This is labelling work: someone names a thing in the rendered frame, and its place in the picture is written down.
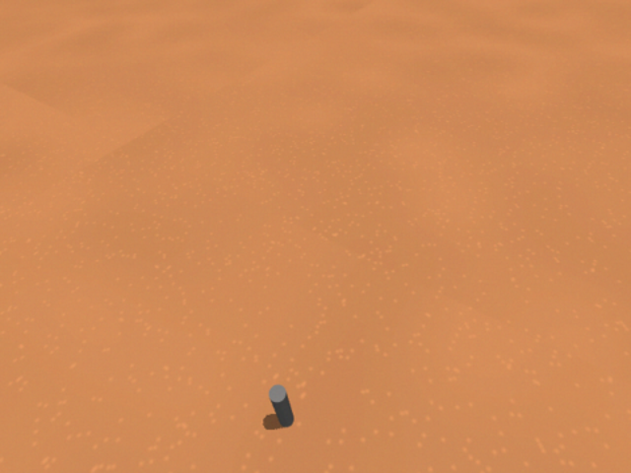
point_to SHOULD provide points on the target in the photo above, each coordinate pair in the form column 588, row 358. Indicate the can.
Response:
column 281, row 405

